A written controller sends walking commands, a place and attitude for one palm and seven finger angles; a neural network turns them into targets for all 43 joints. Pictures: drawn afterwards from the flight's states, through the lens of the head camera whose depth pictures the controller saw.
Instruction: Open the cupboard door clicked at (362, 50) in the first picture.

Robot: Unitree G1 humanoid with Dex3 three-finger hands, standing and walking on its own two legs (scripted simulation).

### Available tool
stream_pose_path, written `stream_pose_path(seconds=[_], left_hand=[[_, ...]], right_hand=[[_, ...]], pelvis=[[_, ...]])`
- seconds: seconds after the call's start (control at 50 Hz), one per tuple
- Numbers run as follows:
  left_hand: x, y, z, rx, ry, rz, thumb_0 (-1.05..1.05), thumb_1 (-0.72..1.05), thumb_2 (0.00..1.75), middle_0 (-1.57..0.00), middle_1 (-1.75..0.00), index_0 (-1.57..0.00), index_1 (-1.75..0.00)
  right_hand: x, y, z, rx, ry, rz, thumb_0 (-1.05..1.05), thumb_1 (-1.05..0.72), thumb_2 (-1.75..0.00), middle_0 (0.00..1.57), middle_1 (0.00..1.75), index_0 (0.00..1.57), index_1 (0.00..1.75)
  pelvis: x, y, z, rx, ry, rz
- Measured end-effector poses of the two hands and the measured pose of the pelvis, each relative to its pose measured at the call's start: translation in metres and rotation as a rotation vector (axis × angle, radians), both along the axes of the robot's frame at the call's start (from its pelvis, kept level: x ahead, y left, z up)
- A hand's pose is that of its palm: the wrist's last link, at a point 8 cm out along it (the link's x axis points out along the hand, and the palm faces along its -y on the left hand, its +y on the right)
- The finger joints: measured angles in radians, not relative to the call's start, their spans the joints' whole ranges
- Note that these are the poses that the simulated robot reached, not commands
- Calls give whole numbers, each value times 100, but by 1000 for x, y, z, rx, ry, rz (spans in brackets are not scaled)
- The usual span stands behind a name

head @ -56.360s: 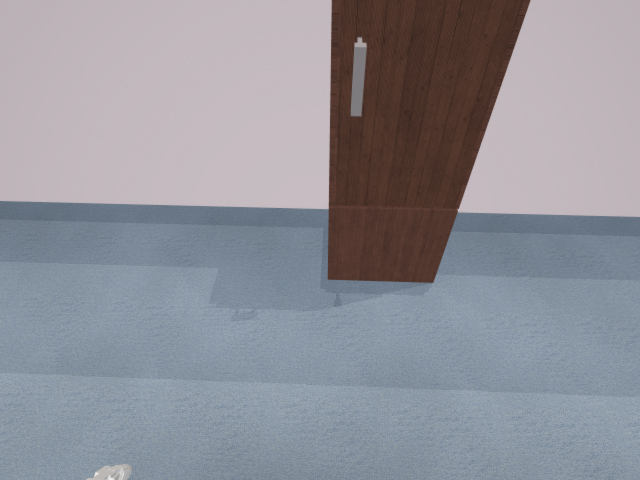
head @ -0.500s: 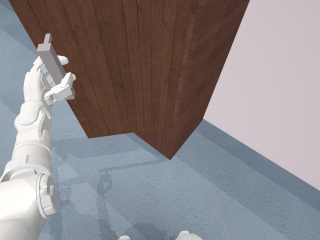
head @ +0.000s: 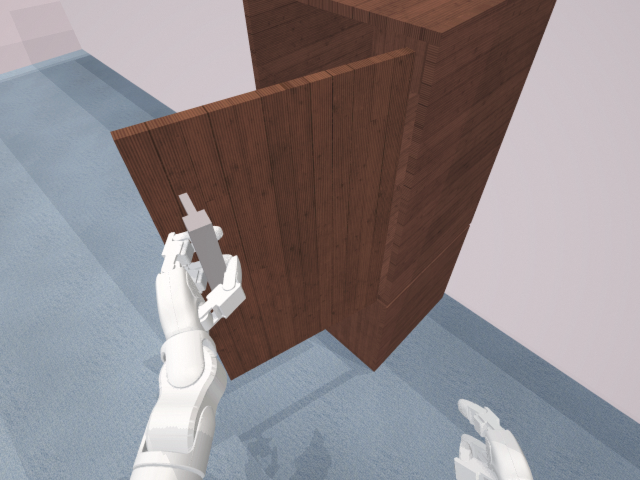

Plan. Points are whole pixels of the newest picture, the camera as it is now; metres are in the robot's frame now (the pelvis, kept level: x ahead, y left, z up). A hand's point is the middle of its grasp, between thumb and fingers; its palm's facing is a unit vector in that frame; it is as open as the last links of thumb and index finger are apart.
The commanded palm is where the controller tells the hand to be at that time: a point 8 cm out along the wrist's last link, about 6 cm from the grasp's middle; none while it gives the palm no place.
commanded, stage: pull the door open along its arc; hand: left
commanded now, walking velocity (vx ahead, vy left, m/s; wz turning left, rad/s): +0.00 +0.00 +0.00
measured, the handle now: (207, 253) +0.37 +0.17 +0.10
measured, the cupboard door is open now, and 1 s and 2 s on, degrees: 75 88 90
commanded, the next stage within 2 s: open thumb and fingers to let go in 0.40 s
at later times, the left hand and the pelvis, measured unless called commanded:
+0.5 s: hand (282, 327) +0.27 +0.06 +0.10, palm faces +0.37 -0.93 -0.04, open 6.8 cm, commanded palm +0.22 +0.10 +0.09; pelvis +0.01 -0.03 +0.00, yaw +3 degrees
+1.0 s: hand (263, 320) +0.28 +0.08 +0.10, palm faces +0.43 -0.90 -0.03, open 12.3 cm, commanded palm +0.23 +0.10 +0.09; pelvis -0.02 -0.01 +0.00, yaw +4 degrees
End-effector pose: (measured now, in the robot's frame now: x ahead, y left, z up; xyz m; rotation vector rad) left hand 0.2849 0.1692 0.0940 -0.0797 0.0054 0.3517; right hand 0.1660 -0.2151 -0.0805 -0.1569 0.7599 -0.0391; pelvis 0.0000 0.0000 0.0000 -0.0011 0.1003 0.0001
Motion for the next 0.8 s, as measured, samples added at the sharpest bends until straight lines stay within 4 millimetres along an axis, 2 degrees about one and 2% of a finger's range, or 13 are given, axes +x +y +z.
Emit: stream_pose_path(seconds=[0.08, 0.16, 0.46, 0.64, 0.8], left_hand=[[-15, -18, 4, 25, 33, 80, 3, 62, 72, -29, -124, -31, -129], [-25, -32, 6, 52, 54, 126, 3, 62, 73, -29, -123, -30, -130], [-56, -69, 7, 99, 63, 24, 2, 61, 68, -28, -130, -31, -132], [-51, -63, 6, 94, 59, 88, 1, 56, 73, -33, -131, -35, -132], [-54, -52, 6, 98, 49, 114, 1, 31, 64, -35, -129, -35, -129]], right_hand=[[14, 4, 4, -5, -12, 38, 1, -91, -90, 20, 30, 20, 30], [19, 2, 5, -14, 1, 52, 1, -91, -90, 20, 30, 20, 30], [7, -22, -7, -10, 55, 32, 1, -91, -90, 20, 30, 20, 30], [13, -15, -9, -32, 53, 69, 1, -91, -90, 20, 30, 20, 29], [14, 1, -3, -19, 22, 92, 1, -91, -90, 20, 30, 20, 30]], pelvis=[[0, -6, 1, 1, -24, 17], [1, -13, 2, 2, -43, 31], [6, -27, 3, 6, -88, 48], [-4, -27, 3, 5, -94, 66], [-12, -21, 3, 4, -92, 68]])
